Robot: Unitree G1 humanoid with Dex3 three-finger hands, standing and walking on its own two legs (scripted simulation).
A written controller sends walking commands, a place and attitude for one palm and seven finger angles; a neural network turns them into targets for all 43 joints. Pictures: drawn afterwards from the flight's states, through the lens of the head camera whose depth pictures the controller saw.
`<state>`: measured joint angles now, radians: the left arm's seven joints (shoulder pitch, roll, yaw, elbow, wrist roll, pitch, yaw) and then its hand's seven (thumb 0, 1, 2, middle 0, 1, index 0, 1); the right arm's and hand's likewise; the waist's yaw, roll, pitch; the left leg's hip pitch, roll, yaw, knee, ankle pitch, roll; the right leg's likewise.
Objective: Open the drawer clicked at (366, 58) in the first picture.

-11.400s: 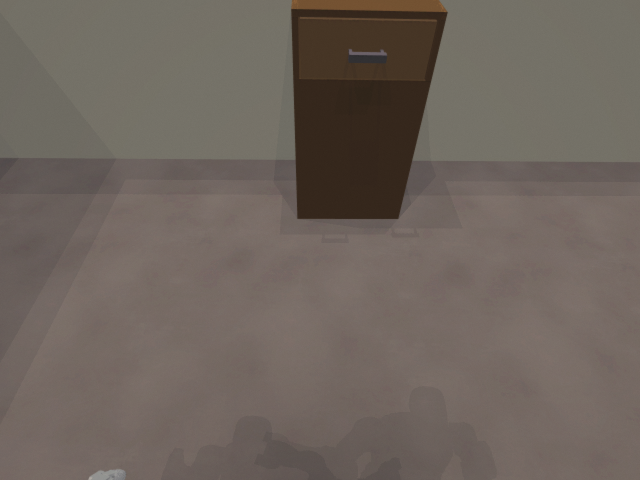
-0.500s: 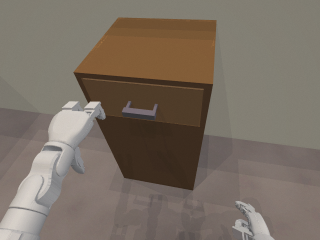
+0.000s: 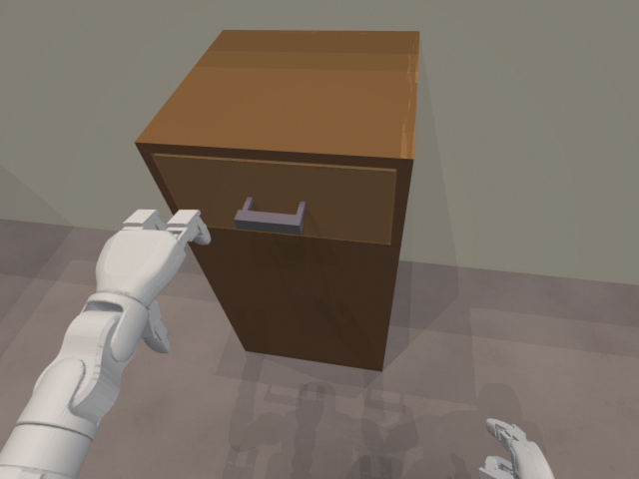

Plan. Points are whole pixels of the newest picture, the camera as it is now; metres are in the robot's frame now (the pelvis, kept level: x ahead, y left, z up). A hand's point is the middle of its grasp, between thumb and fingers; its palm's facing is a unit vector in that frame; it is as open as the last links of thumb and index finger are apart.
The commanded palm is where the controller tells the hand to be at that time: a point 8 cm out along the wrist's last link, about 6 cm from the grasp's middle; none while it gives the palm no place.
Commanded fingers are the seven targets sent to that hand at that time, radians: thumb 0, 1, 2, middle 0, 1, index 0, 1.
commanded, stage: move the hooked fingers above the handle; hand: left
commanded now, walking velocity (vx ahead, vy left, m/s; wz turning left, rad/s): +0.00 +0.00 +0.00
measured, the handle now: (272, 213) +0.53 +0.17 -0.02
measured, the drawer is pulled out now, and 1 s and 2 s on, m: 0.00 0.00 0.00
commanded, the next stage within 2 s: none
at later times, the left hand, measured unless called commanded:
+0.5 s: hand (202, 256) +0.37 +0.22 +0.06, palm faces -0.01 -0.04 -1.00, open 13.8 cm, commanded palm +0.35 +0.22 +0.13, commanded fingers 0.00 -0.50 0.30 -0.30 -1.20 -0.30 -1.20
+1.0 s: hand (236, 229) +0.43 +0.19 +0.05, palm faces -0.02 -0.01 -1.00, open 13.8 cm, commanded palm +0.42 +0.20 +0.11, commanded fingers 0.00 -0.50 0.30 -0.30 -1.20 -0.30 -1.20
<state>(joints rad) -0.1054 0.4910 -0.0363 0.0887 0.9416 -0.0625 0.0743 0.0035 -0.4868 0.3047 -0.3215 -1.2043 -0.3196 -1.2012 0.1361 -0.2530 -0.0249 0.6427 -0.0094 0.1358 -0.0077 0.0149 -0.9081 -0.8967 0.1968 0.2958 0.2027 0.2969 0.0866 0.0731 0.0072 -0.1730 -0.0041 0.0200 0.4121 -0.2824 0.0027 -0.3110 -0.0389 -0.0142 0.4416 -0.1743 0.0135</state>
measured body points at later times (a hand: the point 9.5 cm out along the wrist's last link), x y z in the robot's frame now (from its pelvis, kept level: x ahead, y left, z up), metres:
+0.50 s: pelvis +0.00 -0.01 +0.00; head +0.04 -0.03 +0.44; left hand +0.36 +0.22 +0.12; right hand +0.13 -0.26 -0.13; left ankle -0.04 +0.12 -0.74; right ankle +0.03 -0.13 -0.74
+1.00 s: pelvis +0.00 +0.00 -0.01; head +0.06 -0.03 +0.44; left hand +0.43 +0.19 +0.10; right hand +0.10 -0.26 -0.15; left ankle -0.04 +0.12 -0.74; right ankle +0.03 -0.13 -0.74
